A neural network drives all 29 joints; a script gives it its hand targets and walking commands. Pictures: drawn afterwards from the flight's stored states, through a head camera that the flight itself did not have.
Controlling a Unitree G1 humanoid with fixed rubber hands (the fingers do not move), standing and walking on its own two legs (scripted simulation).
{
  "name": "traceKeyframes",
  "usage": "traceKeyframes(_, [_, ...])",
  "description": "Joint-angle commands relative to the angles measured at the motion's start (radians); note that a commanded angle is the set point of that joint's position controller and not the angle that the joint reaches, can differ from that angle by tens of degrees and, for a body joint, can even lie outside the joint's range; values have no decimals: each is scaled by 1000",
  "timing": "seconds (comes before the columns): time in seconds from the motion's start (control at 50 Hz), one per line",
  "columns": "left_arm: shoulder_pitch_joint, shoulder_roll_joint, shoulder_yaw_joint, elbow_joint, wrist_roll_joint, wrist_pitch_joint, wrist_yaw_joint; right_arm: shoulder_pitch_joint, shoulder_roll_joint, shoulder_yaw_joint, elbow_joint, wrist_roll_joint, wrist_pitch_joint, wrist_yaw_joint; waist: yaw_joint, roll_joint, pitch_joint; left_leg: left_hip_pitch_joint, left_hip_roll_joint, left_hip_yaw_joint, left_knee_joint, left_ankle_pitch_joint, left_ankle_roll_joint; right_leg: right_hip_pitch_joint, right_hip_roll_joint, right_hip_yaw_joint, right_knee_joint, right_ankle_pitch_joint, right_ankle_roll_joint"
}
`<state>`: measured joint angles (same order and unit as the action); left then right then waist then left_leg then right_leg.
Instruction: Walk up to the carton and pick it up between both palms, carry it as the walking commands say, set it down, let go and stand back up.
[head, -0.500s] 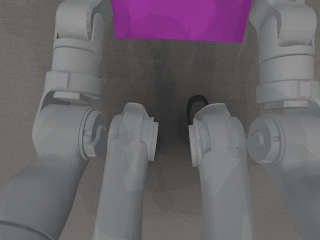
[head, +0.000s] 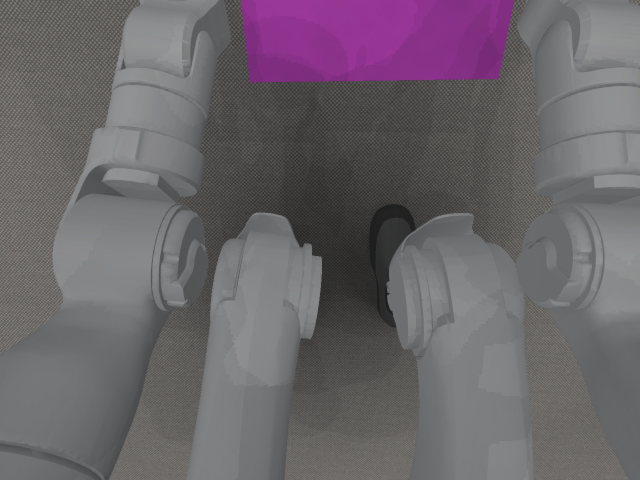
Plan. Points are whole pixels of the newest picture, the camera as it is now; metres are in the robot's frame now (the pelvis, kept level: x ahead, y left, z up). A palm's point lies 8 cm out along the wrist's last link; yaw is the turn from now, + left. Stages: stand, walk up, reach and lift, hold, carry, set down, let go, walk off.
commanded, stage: set down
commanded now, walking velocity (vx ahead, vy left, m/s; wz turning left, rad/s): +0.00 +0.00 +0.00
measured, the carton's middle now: out of the picture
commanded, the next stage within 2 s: none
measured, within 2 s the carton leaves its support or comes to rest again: rests again in 1.06 s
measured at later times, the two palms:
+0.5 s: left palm out of the picture +0.56 +0.12 -0.21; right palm out of the picture +0.55 -0.19 -0.20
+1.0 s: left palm out of the picture +0.57 +0.12 -0.22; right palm out of the picture +0.55 -0.19 -0.21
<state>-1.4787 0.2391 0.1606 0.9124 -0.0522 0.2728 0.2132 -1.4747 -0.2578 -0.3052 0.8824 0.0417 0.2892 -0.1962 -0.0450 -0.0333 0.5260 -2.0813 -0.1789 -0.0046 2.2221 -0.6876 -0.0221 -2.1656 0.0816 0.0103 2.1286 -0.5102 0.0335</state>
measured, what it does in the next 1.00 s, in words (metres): stands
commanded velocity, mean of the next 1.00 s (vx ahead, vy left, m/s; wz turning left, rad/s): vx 0.00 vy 0.00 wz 0.00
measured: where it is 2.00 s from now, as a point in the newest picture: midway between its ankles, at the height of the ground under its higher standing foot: (331, 299)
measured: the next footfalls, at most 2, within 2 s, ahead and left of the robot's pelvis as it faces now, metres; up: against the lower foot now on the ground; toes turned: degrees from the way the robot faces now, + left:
none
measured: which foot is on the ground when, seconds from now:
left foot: down 0.00-1.00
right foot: down 0.00-1.00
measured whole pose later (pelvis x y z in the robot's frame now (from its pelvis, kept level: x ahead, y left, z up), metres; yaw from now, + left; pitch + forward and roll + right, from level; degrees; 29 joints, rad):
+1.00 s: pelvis +0.02 -0.01 -0.03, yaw +1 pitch +30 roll -1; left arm -1.53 0.27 0.10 1.07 -0.07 0.20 0.11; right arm -1.48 -0.33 -0.23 1.11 0.15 0.17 -0.12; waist -0.04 -0.03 0.52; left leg -2.12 -0.13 0.01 2.36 -0.76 0.00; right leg -2.21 0.04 -0.04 2.27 -0.59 0.00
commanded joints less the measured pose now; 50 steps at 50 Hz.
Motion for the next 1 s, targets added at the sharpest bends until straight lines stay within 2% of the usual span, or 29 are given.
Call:
traceKeyframes(0.0, [-866, -823, -382, -342, -109, -89, -293, -711, 838, 345, -142, 147, -75, 307, -35, 190, -1834, 649, 52, 19, -216, 492, 7, 767, 31, -54, -51, 470, -44])
traceKeyframes(0.04, [-790, -861, -359, -273, -102, -93, -287, -741, 810, 343, -152, 135, -88, 314, -46, 170, -1744, 633, 39, 21, -216, 533, 4, 725, 41, -76, -37, 477, -46])
traceKeyframes(0.06, [-803, -863, -363, -264, -107, -89, -283, -773, 807, 346, -144, 150, -97, 319, -14, 179, -1754, 637, 40, 6, -201, 539, 10, 700, 36, -66, -27, 466, -49])
traceKeyframes(0.1, [-789, -880, -387, -296, -144, -104, -280, -755, 802, 367, -178, 150, -103, 316, -50, 157, -1801, 696, 34, 6, -197, 597, 9, 748, 40, -82, -16, 506, -38])
traceKeyframes(0.12, [-734, -892, -377, -198, -133, -96, -284, -708, 777, 332, -121, 128, -115, 311, -75, 194, -1736, 654, 42, 1, -185, 581, 1, 720, 43, -75, -11, 509, -51])
traceKeyframes(0.14, [-751, -893, -375, -238, -147, -110, -281, -667, 816, 335, -80, 126, -108, 311, -67, 133, -1743, 639, 27, -3, -193, 598, 8, 737, 35, -85, -3, 510, -42])
traceKeyframes(0.2, [-748, -889, -438, -270, -192, -127, -273, -679, 804, 366, -153, 142, -129, 294, -105, 125, -1805, 693, 30, -25, -172, 716, -2, 785, 38, -91, 19, 637, -40])
traceKeyframes(0.24, [-712, -886, -409, -267, -180, -124, -275, -655, 833, 361, -156, 146, -128, 300, -71, 134, -1786, 677, 22, -13, -168, 740, -2, 778, 41, -68, 6, 652, -44])
traceKeyframes(0.26, [-757, -911, -449, -272, -225, -138, -273, -612, 794, 359, -86, 136, -131, 298, -140, 118, -1748, 655, 38, -35, -157, 727, -2, 765, 34, -86, 30, 644, -51])
traceKeyframes(0.28, [-801, -878, -449, -361, -221, -147, -270, -628, 852, 363, -146, 166, -134, 293, -110, 135, -1828, 677, 30, -15, -150, 751, -9, 793, 42, -73, 14, 665, -51])
traceKeyframes(0.32, [-698, -851, -410, -237, -195, -131, -264, -704, 784, 345, -196, 170, -146, 287, -92, 130, -1802, 688, 26, -11, -140, 715, 8, 754, 40, -75, 18, 621, -42])
traceKeyframes(0.38, [-679, -810, -371, -150, -168, -127, -271, -683, 775, 349, -136, 162, -142, 287, -59, 125, -1649, 555, 38, -7, -147, 624, 19, 753, 36, -52, 19, 590, -39])
traceKeyframes(0.4, [-722, -818, -365, -232, -158, -138, -274, -681, 842, 348, -170, 182, -136, 298, -36, 106, -1678, 500, 28, 3, -153, 617, 24, 754, 40, -42, 14, 597, -39])
traceKeyframes(0.42, [-696, -839, -370, -187, -164, -135, -280, -729, 785, 355, -167, 183, -146, 298, -50, 116, -1646, 511, 32, 2, -144, 611, 25, 750, 40, -54, 26, 577, -36])
traceKeyframes(0.44, [-717, -793, -336, -156, -138, -135, -277, -661, 809, 353, -66, 174, -135, 298, -19, 85, -1596, 465, 34, 12, -166, 557, 28, 755, 30, -48, 14, 541, -33])
traceKeyframes(0.46, [-699, -794, -322, -136, -123, -127, -286, -722, 789, 335, -106, 166, -135, 300, -38, 79, -1534, 420, 33, 21, -163, 503, 31, 753, 36, -49, 5, 511, -35])
traceKeyframes(0.5, [-697, -762, -286, -137, -98, -124, -296, -714, 826, 331, -102, 175, -131, 306, 14, 82, -1532, 428, 29, 17, -158, 489, 50, 730, 34, -38, 2, 483, -21])
traceKeyframes(0.52, [-760, -800, -335, -164, -118, -131, -298, -720, 796, 330, -97, 170, -142, 298, -18, 132, -1516, 432, 36, 15, -150, 492, 40, 729, 37, -37, 9, 495, -31])
traceKeyframes(0.54, [-705, -779, -303, -118, -96, -125, -307, -673, 797, 312, -50, 149, -133, 307, 0, 131, -1447, 411, 28, 13, -154, 474, 38, 670, 35, -34, 15, 464, -35])
traceKeyframes(0.6, [-720, -791, -303, -84, -100, -121, -326, -671, 793, 309, -19, 158, -135, 310, -35, 117, -1387, 365, 43, 10, -156, 423, 46, 691, 30, -42, 7, 447, -41])
traceKeyframes(0.62, [-733, -787, -313, -127, -110, -127, -326, -708, 803, 329, -47, 173, -138, 311, 0, 132, -1372, 376, 41, 11, -163, 463, 47, 686, 28, -36, 10, 461, -38])
traceKeyframes(0.64, [-750, -796, -316, -118, -108, -133, -326, -684, 820, 318, -42, 179, -145, 313, -26, 132, -1407, 389, 47, 9, -153, 444, 45, 668, 36, -39, 11, 443, -44])
traceKeyframes(0.7, [-663, -790, -255, -73, -73, -127, -338, -658, 814, 298, -23, 154, -147, 323, -7, 122, -1334, 342, 36, 18, -145, 452, 49, 646, 39, -27, 5, 460, -48])
traceKeyframes(0.78, [-662, -794, -276, -55, -89, -124, -344, -651, 767, 313, -17, 154, -152, 326, -36, 93, -1325, 351, 44, -4, -138, 470, 43, 646, 24, -47, 30, 465, -43])
traceKeyframes(0.82, [-669, -836, -334, -76, -118, -131, -339, -680, 763, 328, -64, 169, -174, 324, -68, 149, -1377, 413, 47, -19, -116, 535, 36, 627, 30, -44, 44, 505, -53])
traceKeyframes(0.86, [-583, -798, -278, -20, -64, -125, -337, -632, 787, 316, -7, 167, -168, 334, -4, 131, -1266, 360, 37, -19, -126, 504, 44, 596, 31, -38, 50, 474, -51])
traceKeyframes(0.88, [-615, -794, -252, -41, -66, -130, -339, -614, 808, 329, 8, 170, -156, 341, -11, 57, -1293, 339, 44, -11, -119, 509, 51, 634, 28, -30, 40, 503, -44])
traceKeyframes(0.96, [-614, -805, -319, -50, -101, -135, -344, -622, 757, 335, -17, 174, -177, 333, -58, 125, -1305, 357, 50, -31, -106, 530, 41, 633, 26, -35, 61, 522, -51])
traceKeyframes(0.98, [-588, -766, -280, -24, -47, -134, -345, -578, 804, 309, 54, 166, -166, 336, -23, 110, -1225, 302, 48, -12, -130, 473, 46, 623, 28, -34, 46, 479, -47])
